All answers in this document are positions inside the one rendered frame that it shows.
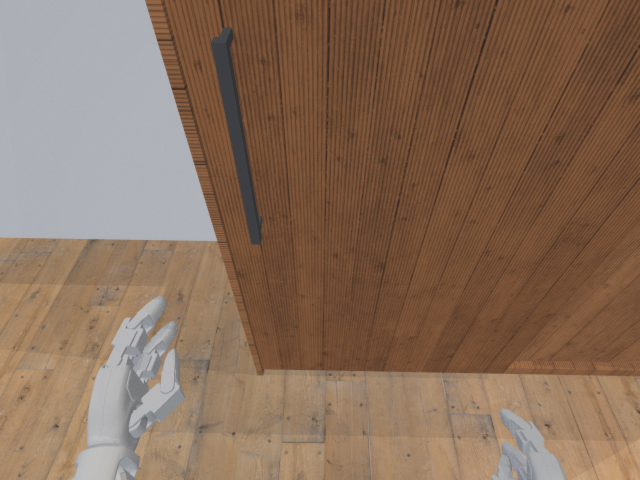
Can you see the wardrobe door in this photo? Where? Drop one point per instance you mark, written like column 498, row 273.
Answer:
column 436, row 178
column 601, row 322

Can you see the left robot hand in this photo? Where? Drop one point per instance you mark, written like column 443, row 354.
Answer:
column 121, row 384

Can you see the right robot hand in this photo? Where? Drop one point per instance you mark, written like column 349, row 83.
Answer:
column 539, row 463

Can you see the robot left forearm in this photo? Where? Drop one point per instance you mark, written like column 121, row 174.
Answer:
column 107, row 462

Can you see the handle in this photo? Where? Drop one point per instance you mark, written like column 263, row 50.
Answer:
column 225, row 71

